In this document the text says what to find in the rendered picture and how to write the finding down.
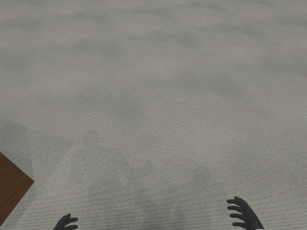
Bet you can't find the robot left hand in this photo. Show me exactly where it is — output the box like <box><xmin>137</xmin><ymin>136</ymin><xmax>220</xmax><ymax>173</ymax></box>
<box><xmin>53</xmin><ymin>214</ymin><xmax>78</xmax><ymax>230</ymax></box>

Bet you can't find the robot right hand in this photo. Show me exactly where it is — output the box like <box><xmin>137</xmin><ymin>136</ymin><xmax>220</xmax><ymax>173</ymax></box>
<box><xmin>226</xmin><ymin>196</ymin><xmax>264</xmax><ymax>230</ymax></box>

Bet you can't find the pedestal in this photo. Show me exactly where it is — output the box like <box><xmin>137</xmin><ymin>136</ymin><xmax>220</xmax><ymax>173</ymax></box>
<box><xmin>0</xmin><ymin>152</ymin><xmax>34</xmax><ymax>226</ymax></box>

